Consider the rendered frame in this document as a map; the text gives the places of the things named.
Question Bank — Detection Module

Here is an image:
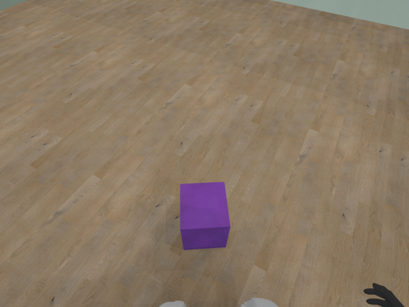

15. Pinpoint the carton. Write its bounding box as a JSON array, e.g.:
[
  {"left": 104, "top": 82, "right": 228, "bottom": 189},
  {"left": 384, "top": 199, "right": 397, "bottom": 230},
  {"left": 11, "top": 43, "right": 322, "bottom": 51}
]
[{"left": 180, "top": 182, "right": 230, "bottom": 250}]

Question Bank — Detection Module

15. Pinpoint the robot right hand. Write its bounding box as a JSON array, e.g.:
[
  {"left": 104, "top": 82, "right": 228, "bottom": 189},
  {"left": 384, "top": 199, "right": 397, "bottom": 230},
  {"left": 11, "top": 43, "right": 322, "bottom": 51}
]
[{"left": 364, "top": 283, "right": 404, "bottom": 307}]

